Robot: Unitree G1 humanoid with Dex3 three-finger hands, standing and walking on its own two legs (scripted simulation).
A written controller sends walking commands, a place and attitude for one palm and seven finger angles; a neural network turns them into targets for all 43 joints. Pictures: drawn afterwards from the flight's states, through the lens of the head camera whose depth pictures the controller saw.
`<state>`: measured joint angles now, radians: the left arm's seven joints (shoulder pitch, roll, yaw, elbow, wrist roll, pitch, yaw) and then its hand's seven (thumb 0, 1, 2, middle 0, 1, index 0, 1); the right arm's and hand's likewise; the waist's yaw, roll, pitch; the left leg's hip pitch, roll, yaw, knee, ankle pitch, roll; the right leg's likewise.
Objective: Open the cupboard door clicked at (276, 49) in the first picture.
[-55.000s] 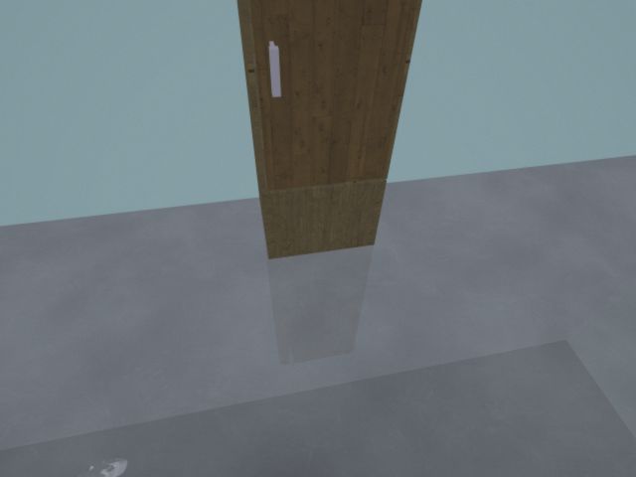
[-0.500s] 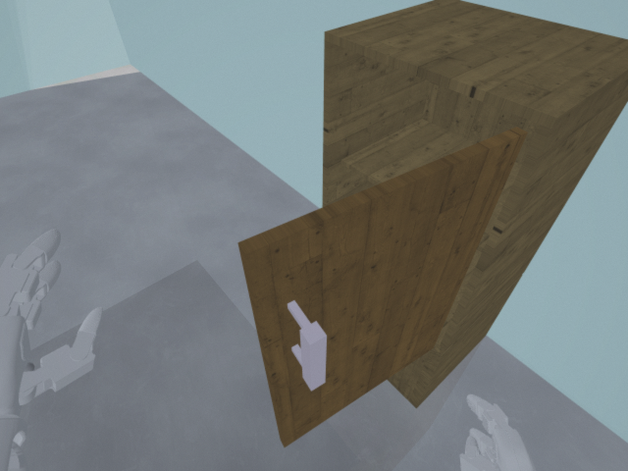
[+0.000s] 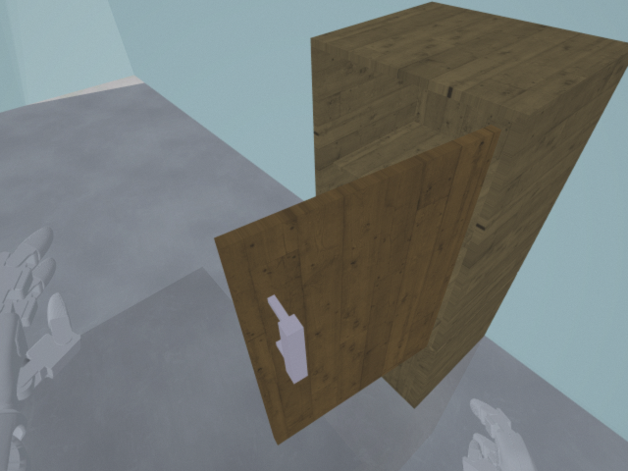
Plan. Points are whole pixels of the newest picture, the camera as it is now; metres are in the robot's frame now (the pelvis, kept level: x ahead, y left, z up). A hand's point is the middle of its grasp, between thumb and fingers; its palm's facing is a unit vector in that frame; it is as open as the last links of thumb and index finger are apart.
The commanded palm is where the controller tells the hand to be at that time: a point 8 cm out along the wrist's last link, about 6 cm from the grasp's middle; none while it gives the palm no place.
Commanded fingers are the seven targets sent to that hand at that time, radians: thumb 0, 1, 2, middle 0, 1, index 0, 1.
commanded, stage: step back with the hand held close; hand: left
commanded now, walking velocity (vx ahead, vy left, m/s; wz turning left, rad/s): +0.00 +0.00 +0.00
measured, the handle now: (286, 338) +0.27 +0.08 +0.04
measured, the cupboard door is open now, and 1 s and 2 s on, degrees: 81 81 81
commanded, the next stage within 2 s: stop stepping back and stand still in 1.44 s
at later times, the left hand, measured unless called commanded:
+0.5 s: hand (62, 351) +0.17 +0.26 +0.16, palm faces +0.33 -0.79 -0.51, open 7.4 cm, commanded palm +0.11 +0.30 +0.17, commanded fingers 0.00 0.90 0.90 -0.20 -0.30 -0.20 -0.30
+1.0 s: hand out of the picture +0.08 +0.31 +0.16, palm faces +0.48 -0.74 -0.47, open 7.4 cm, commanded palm +0.01 +0.35 +0.17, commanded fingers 0.00 0.90 0.90 -0.20 -0.30 -0.20 -0.30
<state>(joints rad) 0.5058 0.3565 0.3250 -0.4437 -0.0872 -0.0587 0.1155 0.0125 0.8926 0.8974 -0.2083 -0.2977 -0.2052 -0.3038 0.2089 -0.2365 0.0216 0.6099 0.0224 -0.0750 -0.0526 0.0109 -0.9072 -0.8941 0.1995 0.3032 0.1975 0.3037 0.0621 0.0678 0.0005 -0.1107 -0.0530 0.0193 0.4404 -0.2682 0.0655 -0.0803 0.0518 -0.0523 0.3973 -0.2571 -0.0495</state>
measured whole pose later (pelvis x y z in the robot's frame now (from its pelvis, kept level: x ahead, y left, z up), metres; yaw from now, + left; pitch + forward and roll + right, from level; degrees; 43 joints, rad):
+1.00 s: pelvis -0.10 +0.04 -0.02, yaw +4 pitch +0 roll -2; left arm 0.53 0.41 0.46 -0.58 -0.01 -0.24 0.14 0.01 0.89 0.90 -0.21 -0.30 -0.21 -0.30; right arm 0.23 -0.22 -0.02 0.57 0.00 -0.05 -0.04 0.01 -0.91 -0.89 0.20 0.30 0.20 0.30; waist 0.00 -0.01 0.06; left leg -0.46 -0.06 0.08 0.69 -0.32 0.09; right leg -0.40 0.06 0.02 0.63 -0.22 -0.01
